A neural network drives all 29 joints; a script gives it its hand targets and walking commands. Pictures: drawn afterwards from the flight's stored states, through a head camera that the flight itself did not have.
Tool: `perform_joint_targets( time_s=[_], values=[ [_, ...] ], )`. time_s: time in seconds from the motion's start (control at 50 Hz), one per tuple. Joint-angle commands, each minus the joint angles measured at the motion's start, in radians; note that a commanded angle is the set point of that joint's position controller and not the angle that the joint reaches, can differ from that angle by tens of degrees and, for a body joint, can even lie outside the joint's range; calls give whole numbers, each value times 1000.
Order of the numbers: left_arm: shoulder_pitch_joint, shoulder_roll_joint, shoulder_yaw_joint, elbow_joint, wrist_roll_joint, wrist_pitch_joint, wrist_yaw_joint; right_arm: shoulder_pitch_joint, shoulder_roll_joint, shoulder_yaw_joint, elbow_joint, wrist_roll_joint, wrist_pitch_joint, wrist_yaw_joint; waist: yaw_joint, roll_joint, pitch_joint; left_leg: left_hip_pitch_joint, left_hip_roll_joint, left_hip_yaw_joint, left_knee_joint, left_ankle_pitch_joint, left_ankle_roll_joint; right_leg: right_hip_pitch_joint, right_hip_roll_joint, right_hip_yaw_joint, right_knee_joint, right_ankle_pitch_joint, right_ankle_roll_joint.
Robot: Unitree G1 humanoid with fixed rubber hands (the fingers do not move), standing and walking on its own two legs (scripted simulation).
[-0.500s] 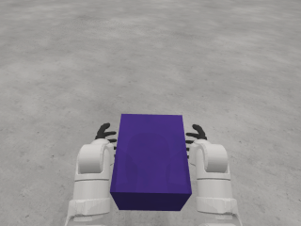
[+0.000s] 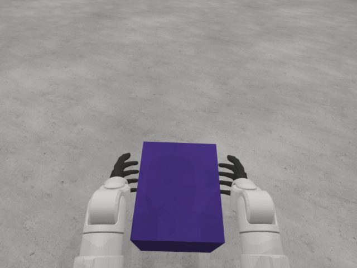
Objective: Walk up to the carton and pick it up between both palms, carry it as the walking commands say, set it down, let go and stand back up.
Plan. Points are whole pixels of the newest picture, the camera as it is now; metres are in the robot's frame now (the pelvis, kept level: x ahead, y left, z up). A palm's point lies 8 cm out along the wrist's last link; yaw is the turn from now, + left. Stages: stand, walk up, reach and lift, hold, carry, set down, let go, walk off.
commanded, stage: carry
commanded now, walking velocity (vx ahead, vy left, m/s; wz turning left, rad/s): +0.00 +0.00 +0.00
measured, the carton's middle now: (177, 198) +0.31 +0.00 -0.02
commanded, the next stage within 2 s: hold in 0.42 s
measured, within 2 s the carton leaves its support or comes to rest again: neither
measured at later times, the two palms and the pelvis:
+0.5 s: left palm (113, 192) +0.29 +0.15 +0.04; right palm (231, 192) +0.29 -0.12 +0.04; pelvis +0.00 +0.01 +0.01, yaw +0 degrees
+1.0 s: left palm (112, 186) +0.30 +0.15 +0.06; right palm (231, 186) +0.30 -0.12 +0.06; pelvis -0.01 +0.02 +0.00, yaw +2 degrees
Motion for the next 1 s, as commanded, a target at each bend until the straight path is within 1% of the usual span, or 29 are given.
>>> perform_joint_targets(
  time_s=[0.0, 0.4, 0.42, 0.44, 0.46, 0.48, 0.5, 0.52, 0.54, 0.58, 0.62, 0.64, 0.68, 0.74, 0.76, 0.78, 0.82, 0.86, 0.92, 0.98],
  values=[
    [-445, -920, -532, -90, -326, -45, -254, -466, 911, 526, -104, 327, -50, 258, 4, 18, -288, 69, 96, -102, -88, 75, 15, 143, -119, 120, -62, 111, -6],
    [-422, -867, -478, -28, -274, -135, -243, -443, 860, 474, -40, 267, -145, 243, 4, 14, -283, 56, 96, -110, -74, 85, 21, 131, -124, 113, -45, 110, 1],
    [-168, -857, -269, 323, -108, -162, -280, -172, 870, 322, 299, 111, -171, 279, 43, 13, -111, 142, -115, -188, -130, 237, 51, 305, 39, 227, -113, 250, -24],
    [-203, -853, -339, 251, -129, -237, -290, -192, 870, 359, 187, 112, -248, 280, 26, 59, -140, 164, -113, -222, -146, 281, 61, 323, 41, 251, -113, 301, -30],
    [-254, -898, -401, 163, -151, -278, -302, -251, 919, 411, 108, 143, -285, 291, 16, 62, -198, 207, -111, -241, -145, 361, 54, 361, 54, 248, -99, 358, -19],
    [-348, -963, -467, 92, -180, -309, -314, -334, 990, 477, 50, 175, -310, 304, 23, 40, -262, 239, -116, -247, -137, 414, 48, 388, 63, 244, -86, 395, -7],
    [-393, -1004, -505, 38, -202, -330, -325, -419, 1027, 542, -10, 209, -327, 313, 53, 32, -313, 229, -118, -241, -134, 450, 44, 453, 66, 239, -78, 418, 0],
    [-455, -1014, -543, -7, -231, -340, -336, -472, 1035, 560, -46, 227, -336, 316, 40, 33, -358, 223, -119, -235, -128, 436, 39, 486, 66, 234, -73, 397, 1],
    [-467, -1016, -545, -2, -236, -338, -340, -497, 1029, 567, -43, 230, -332, 317, 32, 16, -356, 208, -120, -236, -133, 394, 40, 506, 64, 232, -75, 365, 6],
    [-479, -986, -503, 61, -218, -326, -346, -511, 1011, 540, 31, 208, -313, 321, 23, -13, -265, 181, -124, -232, -149, 233, 43, 466, 58, 229, -97, 219, 12],
    [-504, -978, -463, 130, -197, -320, -356, -521, 1006, 488, 109, 184, -298, 328, 9, -14, -155, 137, -119, -231, -166, 84, 47, 421, 52, 230, -112, 74, 16],
    [-527, -978, -443, 163, -188, -318, -362, -529, 1006, 455, 147, 172, -293, 332, 1, -11, -117, 115, -116, -234, -177, 18, 47, 409, 49, 231, -117, 18, 19],
    [-562, -992, -404, 223, -170, -316, -371, -555, 1014, 405, 212, 155, -286, 342, -3, -2, -77, 94, -109, -238, -189, -53, 46, 396, 48, 229, -119, -41, 24],
    [-603, -1018, -342, 301, -138, -311, -375, -599, 1023, 342, 296, 132, -277, 358, 1, 16, -46, 83, -98, -244, -201, -87, 44, 383, 50, 226, -117, -74, 26],
    [-660, -1042, -330, 355, -129, -321, -380, -683, 1082, 383, 293, 147, -294, 368, -14, -13, -90, 52, -105, -250, -212, -116, 67, 443, 71, 168, -117, -101, 28],
    [-674, -1037, -289, 401, -108, -323, -382, -700, 1077, 347, 334, 130, -295, 372, -13, 3, -71, 48, -101, -251, -219, -140, 68, 428, 71, 164, -116, -123, 28],
    [-706, -1043, -240, 464, -77, -332, -384, -707, 1068, 281, 413, 98, -302, 378, -25, 36, -44, 29, -95, -255, -230, -173, 68, 425, 75, 161, -111, -133, 26],
    [-726, -1033, -179, 525, -41, -340, -382, -713, 1040, 210, 482, 60, -311, 379, -33, 52, -16, 8, -95, -249, -232, -183, 67, 423, 74, 163, -108, -132, 22],
    [-738, -1009, -115, 591, -4, -364, -382, -731, 1016, 146, 540, 21, -331, 374, -30, 31, -11, 0, -104, -236, -212, -156, 66, 409, 62, 178, -110, -135, 19],
    [-755, -994, -103, 611, 3, -401, -384, -737, 1013, 123, 566, 1, -364, 364, -29, -2, -44, 19, -114, -224, -178, -97, 66, 389, 52, 191, -106, -99, 17]
  ],
)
